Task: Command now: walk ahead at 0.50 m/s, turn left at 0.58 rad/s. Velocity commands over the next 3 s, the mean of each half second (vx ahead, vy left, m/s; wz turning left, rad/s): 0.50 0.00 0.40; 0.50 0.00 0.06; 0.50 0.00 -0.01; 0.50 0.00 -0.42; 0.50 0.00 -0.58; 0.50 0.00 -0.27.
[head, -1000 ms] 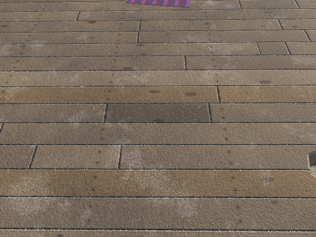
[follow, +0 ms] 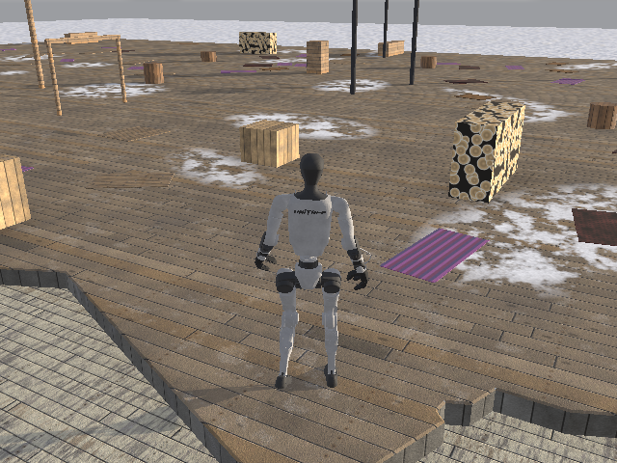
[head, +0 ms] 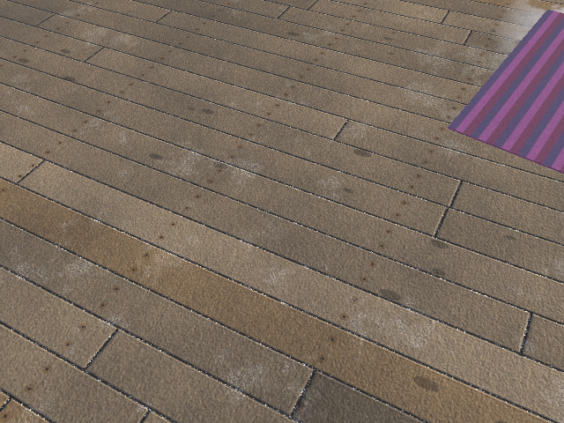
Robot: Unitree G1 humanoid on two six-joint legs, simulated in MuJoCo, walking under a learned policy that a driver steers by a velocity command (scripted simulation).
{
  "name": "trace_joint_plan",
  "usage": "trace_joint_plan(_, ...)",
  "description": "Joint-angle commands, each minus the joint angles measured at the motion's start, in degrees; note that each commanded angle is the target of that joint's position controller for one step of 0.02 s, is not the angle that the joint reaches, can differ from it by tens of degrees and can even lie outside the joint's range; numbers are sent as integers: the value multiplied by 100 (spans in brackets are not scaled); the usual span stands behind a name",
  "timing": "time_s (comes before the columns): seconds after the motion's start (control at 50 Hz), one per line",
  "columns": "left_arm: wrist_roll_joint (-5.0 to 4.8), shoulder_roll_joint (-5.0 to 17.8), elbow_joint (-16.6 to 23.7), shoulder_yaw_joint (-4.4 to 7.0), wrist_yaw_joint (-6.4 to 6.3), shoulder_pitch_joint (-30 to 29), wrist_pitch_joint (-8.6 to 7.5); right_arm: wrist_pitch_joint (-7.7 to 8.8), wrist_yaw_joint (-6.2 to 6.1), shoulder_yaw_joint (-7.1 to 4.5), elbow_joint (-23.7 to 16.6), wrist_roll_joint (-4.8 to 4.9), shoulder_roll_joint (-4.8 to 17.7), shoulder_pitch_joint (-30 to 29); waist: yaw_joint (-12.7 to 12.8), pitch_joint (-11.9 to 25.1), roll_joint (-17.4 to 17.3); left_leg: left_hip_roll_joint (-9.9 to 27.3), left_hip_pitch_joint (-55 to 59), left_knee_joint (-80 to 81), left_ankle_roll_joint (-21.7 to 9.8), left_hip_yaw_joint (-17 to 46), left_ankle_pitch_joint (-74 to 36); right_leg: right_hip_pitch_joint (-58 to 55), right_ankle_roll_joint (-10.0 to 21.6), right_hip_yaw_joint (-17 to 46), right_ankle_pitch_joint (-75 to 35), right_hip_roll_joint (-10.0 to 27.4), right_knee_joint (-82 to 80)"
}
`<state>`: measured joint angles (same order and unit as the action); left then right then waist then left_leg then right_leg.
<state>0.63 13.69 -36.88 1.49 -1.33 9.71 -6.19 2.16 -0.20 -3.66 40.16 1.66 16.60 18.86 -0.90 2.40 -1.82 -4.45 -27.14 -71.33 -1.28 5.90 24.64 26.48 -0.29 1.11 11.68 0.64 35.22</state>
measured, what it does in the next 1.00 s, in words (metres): walks ahead: left foot, then right foot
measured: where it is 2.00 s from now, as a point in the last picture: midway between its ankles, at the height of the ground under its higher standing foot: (222, 266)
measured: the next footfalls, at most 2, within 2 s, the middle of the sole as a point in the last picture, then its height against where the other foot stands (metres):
left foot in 0.38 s outside the picture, level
right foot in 0.88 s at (296, 375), level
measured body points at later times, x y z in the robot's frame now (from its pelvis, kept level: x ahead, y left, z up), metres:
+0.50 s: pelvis +0.23 +0.08 +0.01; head +0.25 +0.10 +0.46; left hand +0.23 +0.37 -0.12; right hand +0.45 -0.13 -0.08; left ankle +0.25 +0.18 -0.72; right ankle +0.17 -0.10 -0.63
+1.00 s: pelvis +0.50 +0.08 +0.01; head +0.54 +0.08 +0.45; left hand +0.60 +0.37 -0.09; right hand +0.62 -0.18 -0.13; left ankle +0.34 +0.19 -0.63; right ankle +0.60 +0.01 -0.72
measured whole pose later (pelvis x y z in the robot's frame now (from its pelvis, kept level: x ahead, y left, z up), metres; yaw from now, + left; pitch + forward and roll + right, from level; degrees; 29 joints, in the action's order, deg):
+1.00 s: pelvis +0.50 +0.08 +0.01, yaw +12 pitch +3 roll +0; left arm -0.2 14.8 -43.6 2.7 2.2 8.4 -5.3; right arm 3.9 -0.2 -3.4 46.7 1.2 15.9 18.7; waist -0.7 -1.0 -1.0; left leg 0.4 -20.1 -66.6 -1.9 2.8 24.2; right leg 24.8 3.0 -2.7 9.0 -1.2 31.2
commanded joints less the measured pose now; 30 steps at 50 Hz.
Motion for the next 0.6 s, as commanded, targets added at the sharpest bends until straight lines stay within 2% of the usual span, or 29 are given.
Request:
trace_joint_plan(0.02, 36, 759, 116, 286, -24, 583, 54, 20, 35, -105, -775, -66, 357, -555, 326, -41, 714, 769, -2231, -754, 47, 59, -668, -1953, 992, 2165, 817, 1636, -1898)
trace_joint_plan(0.04, 29, 679, 65, 272, -6, 423, 49, -31, 41, -104, -772, -36, 275, -480, 179, -205, 821, 852, -1909, -552, 65, 13, -670, -1492, 914, 1714, 566, 1481, -2061)
trace_joint_plan(0.08, -1, 701, -99, 304, 18, 400, 21, -98, 42, -75, -797, -57, 151, -494, 108, -241, 883, 887, -1763, -225, 140, -114, -895, -1305, 982, 1121, 32, 1411, -2273)
trace_joint_plan(0.14, 21, 917, -341, 410, 2, 586, 7, -119, 57, -33, -866, -102, 90, -823, 181, -160, 642, 1016, -1797, 644, 187, -78, -1410, -1593, 1110, 618, -684, 1610, -2350)
trace_joint_plan(0.18, -4, 1022, -454, 451, -2, 649, 21, -97, 113, 0, -895, -87, 38, -1094, 273, -138, 613, 1033, -1568, 1410, 150, -140, -1817, -1705, 1068, 280, -803, 1600, -2380)
trace_joint_plan(0.24, -119, 1147, -615, 488, 36, 758, 64, -43, 201, 32, -938, -48, -14, -1509, 404, -294, 669, 879, -927, 2572, 63, -451, -1999, -1654, 961, -151, -590, 1478, -2438)
trace_joint_plan(0.3, -241, 1322, -784, 545, 91, 943, 124, -1, 267, 9, -1060, -19, 72, -1847, 495, -511, 708, 766, -608, 3296, -117, -687, -1614, -1963, 914, -161, -506, 1640, -2360)
trace_joint_plan(0.32, -267, 1373, -840, 563, 105, 964, 156, 15, 276, -14, -1068, -29, 115, -1825, 447, -541, 726, 688, -437, 3544, -220, -789, -1425, -2075, 893, -170, -754, 1691, -2206)
trace_joint_plan(0.34, -297, 1427, -883, 569, 110, 899, 190, 32, 272, -67, -1007, -63, 179, -1567, 230, -446, 733, 514, 85, 3919, -346, -972, -1437, -2082, 819, -304, -1501, 1640, -1812)
trace_joint_plan(0.36, -288, 1342, -945, 531, 115, 966, 198, 32, 245, -196, -800, -98, 371, -959, -72, -78, 627, 268, 1075, 4208, -483, -1146, -1606, -1986, 687, -577, -2541, 1421, -998)
trace_joint_plan(0.38, -211, 1115, -947, 441, 102, 1027, 174, 12, 184, -368, -578, -106, 711, -59, -481, 493, 453, 379, 2486, 4120, -658, -822, -1767, -1375, 452, -915, -2654, 1143, 285)
trace_joint_plan(0.4, -1, 622, -627, 246, 136, 1147, 78, -5, 87, -503, -539, -181, 1438, 636, -522, 1182, -924, 2000, 4461, 4282, -1400, 1736, -1802, 786, 3, -1057, -173, 492, 2677)
trace_joint_plan(0.42, -103, 612, -618, 209, 149, 1126, -73, 36, 108, -447, -495, -110, 1388, 845, -565, 1841, -1301, 2723, 4831, 5258, -2006, 3714, -1298, 1864, -66, -66, 2142, -2, 3926)
trace_joint_plan(0.44, -301, 1013, -546, 337, 179, 744, -133, 89, 142, -334, -451, -117, 1046, 664, -597, 1257, -731, 2546, 4411, 5292, -1779, 3026, -1103, 2428, 9, 213, 1798, 320, 4330)
trace_joint_plan(0.46, -310, 972, -463, 315, 174, 434, -134, 109, 153, -256, -455, -96, 807, 338, -460, 766, -645, 2292, 3706, 5268, -1569, 2208, -1286, 2448, 95, 104, 1303, 547, 4167)
trace_joint_plan(0.48, -182, 910, -483, 311, 139, 307, -107, 121, 174, -185, -470, -108, 604, -68, -256, 399, -340, 2044, 2906, 5400, -1430, 1659, -1665, 2167, 97, 100, 874, 724, 3809)
trace_joint_plan(0.5, -110, 905, -509, 341, 129, 381, -40, 147, 190, -125, -497, -144, 408, -367, -25, 205, -404, 1829, 2298, 5583, -1335, 1261, -2008, 1767, 87, 166, 585, 848, 3463)
trace_joint_plan(0.54, -125, 735, -588, 324, 145, 596, 91, 224, 179, -120, -455, -174, 352, -557, 226, 119, -436, 1696, 1768, 5922, -1349, 915, -2309, 1353, 23, 161, 232, 851, 3181)
trace_joint_plan(0.6, -60, 590, -480, 283, 121, 200, 160, 310, 106, -159, -244, -171, 476, -382, 217, -106, -151, 1659, 1732, 6133, -1369, 484, -2869, 1572, -99, 174, -443, 824, 2336)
